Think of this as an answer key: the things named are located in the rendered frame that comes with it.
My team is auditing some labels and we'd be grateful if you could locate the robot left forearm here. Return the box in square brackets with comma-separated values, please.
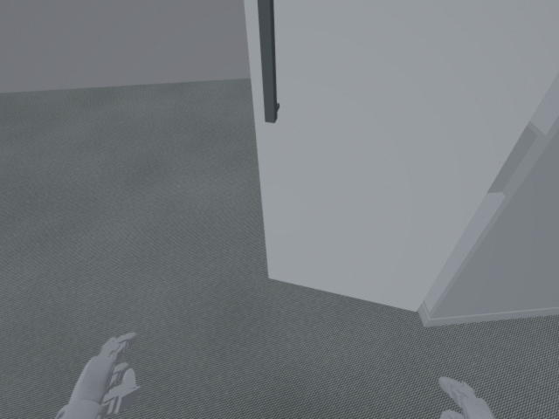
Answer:
[55, 400, 103, 419]

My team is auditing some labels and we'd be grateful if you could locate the fridge door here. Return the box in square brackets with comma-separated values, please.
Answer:
[244, 0, 559, 312]

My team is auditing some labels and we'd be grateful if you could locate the handle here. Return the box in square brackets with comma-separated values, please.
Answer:
[258, 0, 280, 123]

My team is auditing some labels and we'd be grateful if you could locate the left robot hand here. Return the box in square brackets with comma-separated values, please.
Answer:
[69, 333, 141, 419]

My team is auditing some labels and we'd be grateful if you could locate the right robot hand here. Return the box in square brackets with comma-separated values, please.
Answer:
[438, 376, 496, 419]

